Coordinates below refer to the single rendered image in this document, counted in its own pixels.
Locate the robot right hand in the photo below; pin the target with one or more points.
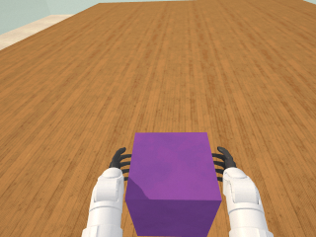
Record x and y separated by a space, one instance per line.
227 159

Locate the carton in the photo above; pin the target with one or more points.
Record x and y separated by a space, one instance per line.
172 188

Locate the robot right forearm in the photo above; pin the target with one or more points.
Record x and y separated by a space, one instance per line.
244 205

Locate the robot left hand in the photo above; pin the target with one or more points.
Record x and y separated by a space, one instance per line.
116 161

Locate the robot left forearm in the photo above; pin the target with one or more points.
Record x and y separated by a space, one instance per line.
104 219

